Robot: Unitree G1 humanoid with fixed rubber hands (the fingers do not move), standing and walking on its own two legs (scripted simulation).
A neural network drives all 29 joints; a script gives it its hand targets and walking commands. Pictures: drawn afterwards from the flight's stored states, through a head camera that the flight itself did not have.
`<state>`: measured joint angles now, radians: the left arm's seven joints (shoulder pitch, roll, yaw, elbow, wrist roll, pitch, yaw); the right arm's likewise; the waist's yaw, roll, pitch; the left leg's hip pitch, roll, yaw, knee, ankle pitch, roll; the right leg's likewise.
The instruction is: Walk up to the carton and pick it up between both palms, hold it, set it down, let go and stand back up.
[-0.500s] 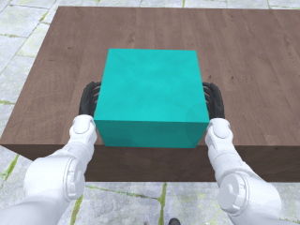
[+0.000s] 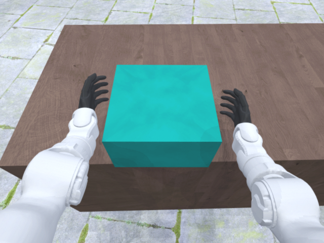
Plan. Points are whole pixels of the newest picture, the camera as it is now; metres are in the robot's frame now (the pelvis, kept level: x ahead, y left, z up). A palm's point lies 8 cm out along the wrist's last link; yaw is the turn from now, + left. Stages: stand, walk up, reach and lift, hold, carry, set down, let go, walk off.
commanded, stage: set down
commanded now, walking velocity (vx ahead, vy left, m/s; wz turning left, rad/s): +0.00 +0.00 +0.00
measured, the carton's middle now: (161, 115) +0.47 +0.01 +0.00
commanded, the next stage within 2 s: none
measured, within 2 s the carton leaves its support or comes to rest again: neither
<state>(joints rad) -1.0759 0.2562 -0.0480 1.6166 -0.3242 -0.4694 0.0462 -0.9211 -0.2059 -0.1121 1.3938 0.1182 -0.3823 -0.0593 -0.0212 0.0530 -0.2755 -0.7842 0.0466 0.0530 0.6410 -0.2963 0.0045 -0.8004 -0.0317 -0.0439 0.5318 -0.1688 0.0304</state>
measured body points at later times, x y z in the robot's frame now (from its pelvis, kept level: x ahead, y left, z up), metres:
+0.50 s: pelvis -0.03 -0.03 -0.02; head +0.07 -0.01 +0.42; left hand +0.46 +0.22 +0.10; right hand +0.47 -0.23 +0.09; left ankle -0.02 +0.11 -0.72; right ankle +0.02 -0.14 -0.72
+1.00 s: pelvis -0.04 -0.03 +0.01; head +0.01 -0.01 +0.46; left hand +0.39 +0.24 +0.09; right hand +0.41 -0.22 +0.09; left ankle -0.02 +0.11 -0.72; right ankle +0.02 -0.14 -0.72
